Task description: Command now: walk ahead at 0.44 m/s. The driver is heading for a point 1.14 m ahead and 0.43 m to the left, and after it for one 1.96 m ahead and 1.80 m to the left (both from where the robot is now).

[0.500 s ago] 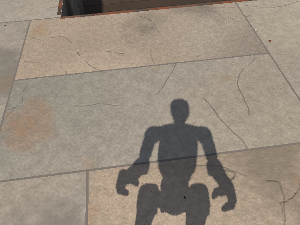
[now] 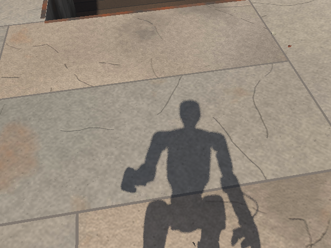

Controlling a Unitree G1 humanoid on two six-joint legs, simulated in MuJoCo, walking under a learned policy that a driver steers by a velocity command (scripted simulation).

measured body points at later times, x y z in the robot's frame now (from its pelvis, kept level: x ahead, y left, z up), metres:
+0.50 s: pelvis +0.26 +0.02 -0.01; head +0.30 +0.03 +0.44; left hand +0.16 +0.24 -0.16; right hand +0.49 -0.17 -0.12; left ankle +0.37 +0.09 -0.73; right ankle +0.08 -0.09 -0.71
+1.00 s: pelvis +0.54 +0.08 +0.00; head +0.57 +0.10 +0.45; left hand +0.65 +0.38 -0.08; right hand +0.63 -0.20 -0.12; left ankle +0.37 +0.09 -0.73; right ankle +0.73 +0.04 -0.71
